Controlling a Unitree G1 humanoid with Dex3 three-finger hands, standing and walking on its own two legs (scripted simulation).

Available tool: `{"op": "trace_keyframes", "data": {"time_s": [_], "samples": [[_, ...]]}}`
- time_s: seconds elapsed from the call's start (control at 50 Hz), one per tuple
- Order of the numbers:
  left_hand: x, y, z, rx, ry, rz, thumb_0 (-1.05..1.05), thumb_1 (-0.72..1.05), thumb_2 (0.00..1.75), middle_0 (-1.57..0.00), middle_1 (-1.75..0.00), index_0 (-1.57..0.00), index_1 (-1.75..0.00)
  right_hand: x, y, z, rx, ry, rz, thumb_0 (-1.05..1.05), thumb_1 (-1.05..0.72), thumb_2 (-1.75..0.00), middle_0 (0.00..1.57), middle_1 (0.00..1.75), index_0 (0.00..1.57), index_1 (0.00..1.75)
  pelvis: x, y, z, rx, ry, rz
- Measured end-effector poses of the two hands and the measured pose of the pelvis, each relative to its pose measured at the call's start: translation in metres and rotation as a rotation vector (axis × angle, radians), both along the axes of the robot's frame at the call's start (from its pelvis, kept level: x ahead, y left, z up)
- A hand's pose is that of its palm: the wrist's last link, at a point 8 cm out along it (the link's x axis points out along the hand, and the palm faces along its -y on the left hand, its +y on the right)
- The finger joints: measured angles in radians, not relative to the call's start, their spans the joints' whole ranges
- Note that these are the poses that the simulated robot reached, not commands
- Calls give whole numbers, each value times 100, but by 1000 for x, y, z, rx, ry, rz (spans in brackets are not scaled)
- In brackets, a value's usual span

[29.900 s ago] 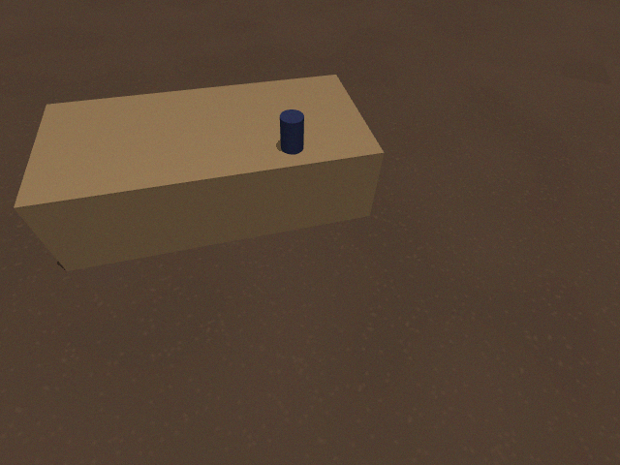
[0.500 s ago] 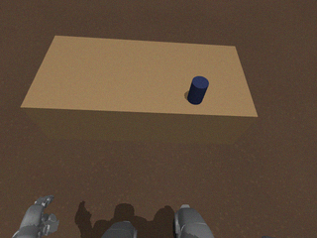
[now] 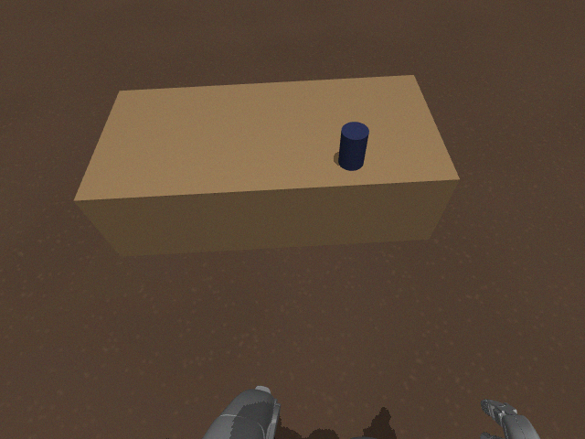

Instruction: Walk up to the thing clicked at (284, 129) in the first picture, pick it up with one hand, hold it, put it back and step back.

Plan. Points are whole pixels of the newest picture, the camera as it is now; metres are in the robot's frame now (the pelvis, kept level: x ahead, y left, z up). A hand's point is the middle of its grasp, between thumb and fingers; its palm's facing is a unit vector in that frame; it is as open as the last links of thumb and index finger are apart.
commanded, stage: step back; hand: right
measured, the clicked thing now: (352, 147) +0.98 -0.10 -0.34
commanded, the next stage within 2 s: stand in 1.38 s
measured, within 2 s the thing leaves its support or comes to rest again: neither
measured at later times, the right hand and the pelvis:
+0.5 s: hand out of the picture -0.01 -0.26 -0.13, palm faces -0.10 +0.90 -0.42, open 7.4 cm; pelvis -0.13 +0.00 +0.00, yaw +3 degrees
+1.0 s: hand out of the picture -0.04 -0.24 -0.14, palm faces -0.08 +0.94 -0.33, open 7.4 cm; pelvis -0.13 +0.00 +0.01, yaw +4 degrees
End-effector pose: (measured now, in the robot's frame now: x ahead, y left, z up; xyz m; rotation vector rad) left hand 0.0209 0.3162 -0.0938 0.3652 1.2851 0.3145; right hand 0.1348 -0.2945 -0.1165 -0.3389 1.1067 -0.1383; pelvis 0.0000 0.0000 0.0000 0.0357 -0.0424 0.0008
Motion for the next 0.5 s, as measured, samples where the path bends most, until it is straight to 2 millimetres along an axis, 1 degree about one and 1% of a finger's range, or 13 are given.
{"op": "trace_keyframes", "data": {"time_s": [0.04,0.12,0.16,0.22,0.26,0.28,0.32,0.36,0.44,0.5], "samples": [[-6,3,6,13,-9,5,1,90,89,-20,-30,-21,-30,-24,-4,0,-7,29,-7,1,-90,-90,21,30,20,30,-10,1,4,5,15,21],[-3,11,10,37,-80,-22,1,90,89,-20,-30,-21,-30,-71,-9,-4,-48,105,-1,1,-90,-90,21,30,20,30,-35,4,1,-10,32,58],[-1,16,6,41,-128,-29,1,90,89,-20,-30,-21,-30,-92,-8,-7,-70,138,16,1,-90,-90,20,30,20,30,-49,7,-3,-22,31,89],[-3,25,-8,24,-199,-25,1,90,89,-20,-30,-21,-30,-118,-1,-10,-98,167,39,1,-90,-90,20,30,20,30,-72,11,-13,-18,12,125],[-11,25,-16,-1,-212,-15,1,90,89,-20,-30,-21,-30,-135,7,-5,-97,172,37,1,-90,-90,20,30,20,30,-86,12,-13,24,-10,101],[-16,23,-18,-18,-207,-9,1,90,89,-20,-30,-20,-30,-141,10,-2,-92,167,38,1,-90,-90,20,30,20,30,-91,13,-11,11,-11,101],[-29,16,-20,-53,-186,-2,1,90,89,-20,-30,-20,-30,-151,12,7,-91,150,40,1,-90,-90,21,30,20,30,-99,14,-5,-30,-9,120],[-43,11,-21,-83,-177,9,1,90,89,-20,-30,-20,-30,-156,12,16,-100,130,45,1,-90,-90,21,30,20,30,-106,12,0,-46,-4,113],[-75,3,-25,-109,-142,7,1,90,89,-20,-30,-20,-30,-154,6,24,-103,58,51,1,-90,-90,21,30,21,30,-122,8,1,-48,10,85],[-99,-4,-30,-99,-101,-6,1,90,89,-20,-30,-20,-30,-149,-3,22,-94,-1,50,1,-89,-90,21,30,21,30,-132,1,-4,-39,14,51]]}}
